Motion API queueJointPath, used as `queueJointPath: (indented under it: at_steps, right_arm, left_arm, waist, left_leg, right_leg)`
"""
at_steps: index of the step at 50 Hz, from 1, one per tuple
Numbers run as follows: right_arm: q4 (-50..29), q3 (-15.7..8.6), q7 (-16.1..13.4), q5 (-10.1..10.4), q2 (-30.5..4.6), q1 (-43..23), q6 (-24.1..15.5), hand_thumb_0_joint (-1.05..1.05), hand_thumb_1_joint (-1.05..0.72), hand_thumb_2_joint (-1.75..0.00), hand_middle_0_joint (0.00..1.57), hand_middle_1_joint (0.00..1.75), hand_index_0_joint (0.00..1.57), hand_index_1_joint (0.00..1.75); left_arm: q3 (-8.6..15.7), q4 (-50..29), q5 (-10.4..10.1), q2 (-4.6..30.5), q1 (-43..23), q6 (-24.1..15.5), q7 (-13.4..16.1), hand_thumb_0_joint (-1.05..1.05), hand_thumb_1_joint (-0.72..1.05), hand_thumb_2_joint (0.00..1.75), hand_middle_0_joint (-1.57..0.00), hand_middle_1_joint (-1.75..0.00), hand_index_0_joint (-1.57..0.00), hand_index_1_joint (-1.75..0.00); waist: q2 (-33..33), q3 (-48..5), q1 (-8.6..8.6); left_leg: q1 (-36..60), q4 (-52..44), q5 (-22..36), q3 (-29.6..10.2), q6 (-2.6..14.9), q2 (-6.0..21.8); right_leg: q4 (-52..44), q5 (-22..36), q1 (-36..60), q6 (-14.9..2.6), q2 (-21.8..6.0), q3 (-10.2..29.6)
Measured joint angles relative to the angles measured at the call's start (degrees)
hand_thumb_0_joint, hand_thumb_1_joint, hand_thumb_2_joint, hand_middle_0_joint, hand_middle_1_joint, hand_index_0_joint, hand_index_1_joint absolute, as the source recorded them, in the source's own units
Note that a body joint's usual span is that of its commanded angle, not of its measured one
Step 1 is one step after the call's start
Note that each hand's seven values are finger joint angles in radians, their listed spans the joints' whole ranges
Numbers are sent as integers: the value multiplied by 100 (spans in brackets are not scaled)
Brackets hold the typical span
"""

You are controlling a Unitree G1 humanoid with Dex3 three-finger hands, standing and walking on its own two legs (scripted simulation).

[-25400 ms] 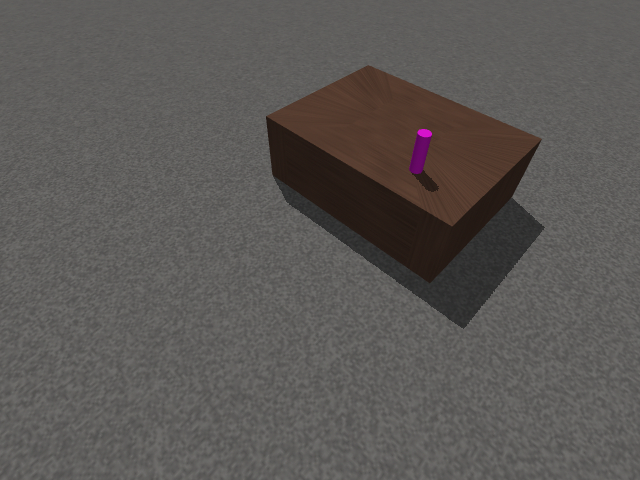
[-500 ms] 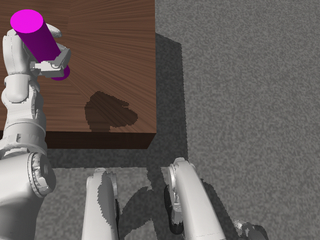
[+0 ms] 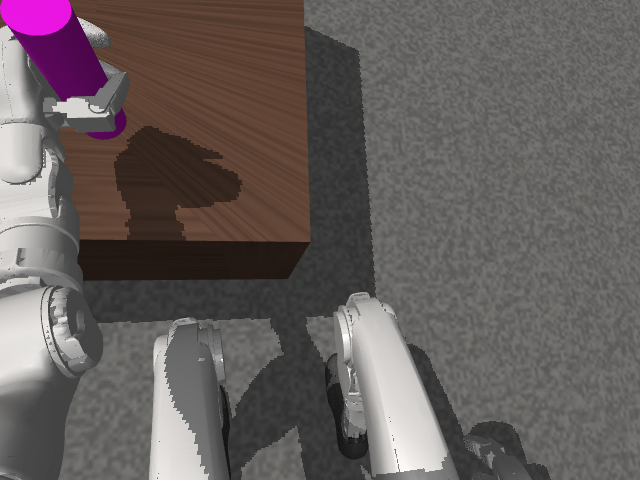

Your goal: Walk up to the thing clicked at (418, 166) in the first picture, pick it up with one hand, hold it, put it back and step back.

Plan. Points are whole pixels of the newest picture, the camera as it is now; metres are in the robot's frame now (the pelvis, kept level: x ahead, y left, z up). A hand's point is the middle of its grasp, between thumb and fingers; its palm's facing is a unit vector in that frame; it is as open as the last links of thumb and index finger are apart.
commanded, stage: lower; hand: left
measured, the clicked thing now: (76, 76) +0.55 +0.20 +0.01
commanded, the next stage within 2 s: loosen in 0.88 s
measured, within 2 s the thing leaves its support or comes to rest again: rests again in 0.72 s
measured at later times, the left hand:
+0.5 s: hand (106, 98) +0.56 +0.19 -0.03, palm faces +0.06 -1.00 -0.06, open 6.8 cm
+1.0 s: hand (115, 104) +0.57 +0.19 -0.05, palm faces +0.05 -1.00 -0.06, open 6.8 cm
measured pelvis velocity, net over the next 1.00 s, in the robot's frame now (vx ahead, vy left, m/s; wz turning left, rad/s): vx -0.01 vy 0.00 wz -0.02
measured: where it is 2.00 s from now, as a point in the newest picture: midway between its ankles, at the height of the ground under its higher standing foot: (283, 439)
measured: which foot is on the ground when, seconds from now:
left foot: down 0.00-1.00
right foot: down 0.00-1.00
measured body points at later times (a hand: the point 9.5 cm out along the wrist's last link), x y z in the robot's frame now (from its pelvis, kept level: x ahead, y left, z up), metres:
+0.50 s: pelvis -0.01 +0.00 -0.04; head +0.22 +0.04 +0.34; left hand +0.55 +0.24 -0.03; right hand +0.02 -0.27 -0.15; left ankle +0.07 +0.13 -0.42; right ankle +0.09 -0.14 -0.42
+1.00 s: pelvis -0.01 +0.00 -0.06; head +0.22 +0.05 +0.32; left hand +0.56 +0.24 -0.04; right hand +0.02 -0.27 -0.17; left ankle +0.07 +0.13 -0.42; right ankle +0.09 -0.14 -0.42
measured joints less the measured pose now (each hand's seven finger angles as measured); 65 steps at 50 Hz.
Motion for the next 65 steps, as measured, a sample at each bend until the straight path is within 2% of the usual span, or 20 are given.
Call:
queueJointPath:
  at_steps: [16,48,53,58,65]
  right_arm:
    - [-9,77,7,-29,-20,8,98,0,-90,-90,21,30,20,30]
    - [-75,213,63,-83,-113,-26,225,0,-89,-90,21,30,20,30]
    - [-69,227,70,-82,-115,-35,237,0,-90,-90,21,30,20,30]
    - [-82,240,65,-64,-123,-24,246,0,-90,-89,21,30,20,30]
    - [-80,232,62,-65,-113,-49,267,0,-91,-89,21,30,20,30]
  left_arm:
    - [59,152,160,235,-299,171,24,-1,-2,112,-88,-112,-93,-109]
    - [3,157,261,414,-463,283,1,-1,-2,112,-88,-112,-93,-109]
    - [-36,126,220,429,-500,274,-21,-1,-2,111,-88,-112,-93,-109]
    - [17,71,89,376,-516,312,-30,0,-1,101,-90,-107,-95,-103]
    - [52,8,99,338,-496,304,7,0,-6,71,-89,-88,-92,-85]
  waist:
    - [46,107,-99]
    - [16,282,-223]
    - [11,308,-221]
    - [16,321,-205]
    - [29,324,-201]
  left_leg:
    - [-532,585,-15,-43,10,-43]
    - [-992,1119,-15,-162,-12,-99]
    - [-1042,1160,0,-165,-8,-110]
    - [-1070,1188,-6,-166,-6,-117]
    - [-1079,1205,-16,-166,-12,-121]
  right_leg:
    - [552,-10,-506,40,11,17]
    - [1022,-7,-907,58,19,-42]
    - [1059,2,-949,58,15,-41]
    - [1085,-7,-971,66,11,-39]
    - [1110,-21,-985,64,7,-37]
